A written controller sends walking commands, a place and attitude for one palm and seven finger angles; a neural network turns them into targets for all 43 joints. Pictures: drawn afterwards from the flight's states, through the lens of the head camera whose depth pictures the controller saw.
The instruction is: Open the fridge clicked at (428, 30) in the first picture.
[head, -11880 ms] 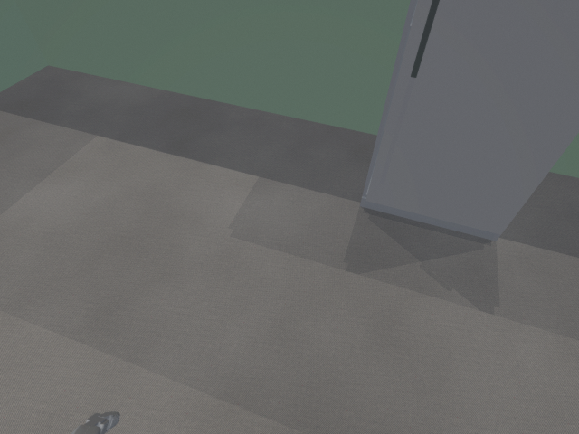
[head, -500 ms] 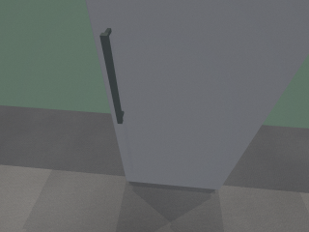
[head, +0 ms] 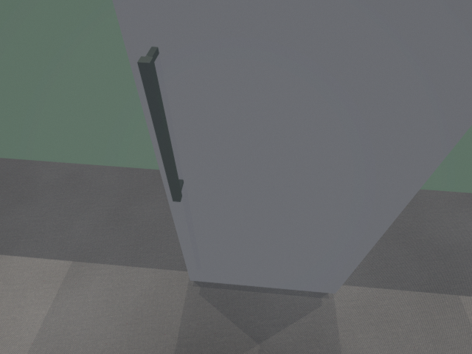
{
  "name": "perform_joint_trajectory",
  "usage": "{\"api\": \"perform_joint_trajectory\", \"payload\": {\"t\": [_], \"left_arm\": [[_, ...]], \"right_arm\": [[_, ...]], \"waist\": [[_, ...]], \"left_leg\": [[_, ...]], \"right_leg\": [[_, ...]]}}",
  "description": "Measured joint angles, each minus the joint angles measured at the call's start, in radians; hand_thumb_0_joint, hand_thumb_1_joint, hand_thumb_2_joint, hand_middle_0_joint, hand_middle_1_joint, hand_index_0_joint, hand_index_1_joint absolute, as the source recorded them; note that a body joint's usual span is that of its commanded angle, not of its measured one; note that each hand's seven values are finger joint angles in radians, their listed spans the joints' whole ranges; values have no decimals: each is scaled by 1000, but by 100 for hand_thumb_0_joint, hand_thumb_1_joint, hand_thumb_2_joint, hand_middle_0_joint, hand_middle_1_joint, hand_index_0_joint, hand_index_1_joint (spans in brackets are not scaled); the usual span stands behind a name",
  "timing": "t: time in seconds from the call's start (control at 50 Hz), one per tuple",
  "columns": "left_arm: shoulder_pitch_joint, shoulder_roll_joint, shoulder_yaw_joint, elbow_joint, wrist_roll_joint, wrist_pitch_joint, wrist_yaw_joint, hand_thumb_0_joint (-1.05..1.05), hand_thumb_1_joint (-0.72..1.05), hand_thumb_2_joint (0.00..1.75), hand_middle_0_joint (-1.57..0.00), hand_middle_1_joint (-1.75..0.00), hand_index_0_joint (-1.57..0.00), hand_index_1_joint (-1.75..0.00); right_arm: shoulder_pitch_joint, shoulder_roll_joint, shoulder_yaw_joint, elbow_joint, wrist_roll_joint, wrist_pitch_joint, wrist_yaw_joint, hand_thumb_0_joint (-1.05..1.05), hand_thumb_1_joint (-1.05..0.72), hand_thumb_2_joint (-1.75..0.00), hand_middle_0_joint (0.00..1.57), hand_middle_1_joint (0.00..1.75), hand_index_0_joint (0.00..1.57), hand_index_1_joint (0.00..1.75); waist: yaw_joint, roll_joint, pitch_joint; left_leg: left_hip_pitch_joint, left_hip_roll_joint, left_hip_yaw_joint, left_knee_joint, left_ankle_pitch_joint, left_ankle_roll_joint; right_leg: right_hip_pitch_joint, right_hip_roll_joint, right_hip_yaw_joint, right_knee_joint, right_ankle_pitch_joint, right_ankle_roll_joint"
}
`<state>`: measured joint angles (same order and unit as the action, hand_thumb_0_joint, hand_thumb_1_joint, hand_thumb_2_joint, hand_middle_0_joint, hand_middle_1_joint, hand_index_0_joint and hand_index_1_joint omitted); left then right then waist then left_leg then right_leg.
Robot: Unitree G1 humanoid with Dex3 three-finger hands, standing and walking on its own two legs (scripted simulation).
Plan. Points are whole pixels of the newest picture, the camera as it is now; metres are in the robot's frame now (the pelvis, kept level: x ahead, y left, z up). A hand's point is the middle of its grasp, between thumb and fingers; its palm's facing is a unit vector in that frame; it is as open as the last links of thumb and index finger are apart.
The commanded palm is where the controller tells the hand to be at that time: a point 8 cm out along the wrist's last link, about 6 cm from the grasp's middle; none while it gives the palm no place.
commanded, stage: come to a stop and stand still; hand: left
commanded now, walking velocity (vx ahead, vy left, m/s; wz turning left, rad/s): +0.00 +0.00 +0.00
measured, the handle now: (167, 138) +0.46 +0.17 +0.11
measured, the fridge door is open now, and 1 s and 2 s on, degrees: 0 0 0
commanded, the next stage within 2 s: look again from close up in 0.28 s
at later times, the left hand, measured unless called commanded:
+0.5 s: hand out of the picture +0.01 +0.17 -0.18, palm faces +0.03 -0.98 -0.20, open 7.3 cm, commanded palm none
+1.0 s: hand out of the picture -0.01 +0.15 -0.18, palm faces +0.05 -0.98 -0.17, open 7.4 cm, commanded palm none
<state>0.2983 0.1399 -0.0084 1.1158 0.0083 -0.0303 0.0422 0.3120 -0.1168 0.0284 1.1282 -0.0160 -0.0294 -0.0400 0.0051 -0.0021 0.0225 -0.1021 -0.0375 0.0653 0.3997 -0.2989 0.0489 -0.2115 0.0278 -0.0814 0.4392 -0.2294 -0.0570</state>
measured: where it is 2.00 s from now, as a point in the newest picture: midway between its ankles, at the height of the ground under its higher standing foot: outside the picture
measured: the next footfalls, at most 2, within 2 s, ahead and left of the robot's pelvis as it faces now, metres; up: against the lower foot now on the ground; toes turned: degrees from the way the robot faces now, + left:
none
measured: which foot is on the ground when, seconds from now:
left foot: down 0.00-1.00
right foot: down 0.00-1.00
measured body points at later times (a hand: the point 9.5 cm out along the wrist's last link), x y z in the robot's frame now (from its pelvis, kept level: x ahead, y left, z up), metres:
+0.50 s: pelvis +0.01 +0.00 +0.00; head +0.03 +0.00 +0.45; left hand +0.01 +0.22 -0.16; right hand +0.00 -0.21 -0.16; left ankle -0.05 +0.08 -0.74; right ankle +0.00 -0.08 -0.74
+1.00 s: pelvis +0.00 -0.01 +0.00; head +0.02 -0.01 +0.45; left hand -0.01 +0.20 -0.16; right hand -0.01 -0.21 -0.16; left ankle -0.05 +0.08 -0.74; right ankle +0.00 -0.08 -0.74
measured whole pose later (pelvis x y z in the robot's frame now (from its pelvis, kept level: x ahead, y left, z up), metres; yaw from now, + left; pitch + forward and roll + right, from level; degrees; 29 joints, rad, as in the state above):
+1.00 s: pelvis +0.00 -0.01 +0.00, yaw +1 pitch -1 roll +0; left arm 0.30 0.13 -0.01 1.13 0.01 -0.02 0.04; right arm 0.30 -0.11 0.03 1.16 -0.01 -0.03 -0.04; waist 0.01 -0.01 0.04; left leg -0.07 -0.03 0.05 0.38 -0.29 0.03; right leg -0.18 0.04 -0.10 0.42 -0.23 -0.07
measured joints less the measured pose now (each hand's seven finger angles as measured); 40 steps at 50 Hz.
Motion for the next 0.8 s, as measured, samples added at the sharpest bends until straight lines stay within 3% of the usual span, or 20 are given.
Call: {"api": "perform_joint_trajectory", "payload": {"t": [0.8], "left_arm": [[-10, 3, 1, 5, -2, 10, -4, 1, 92, 90, -20, -29, -20, -30]], "right_arm": [[-13, -3, 1, 28, 2, 4, -2, 0, -91, -90, 20, 30, 19, 30]], "waist": [[4, -6, 23]], "left_leg": [[37, 4, -11, -23, 2, -9]], "right_leg": [[36, 4, -10, -14, -8, -8]]}}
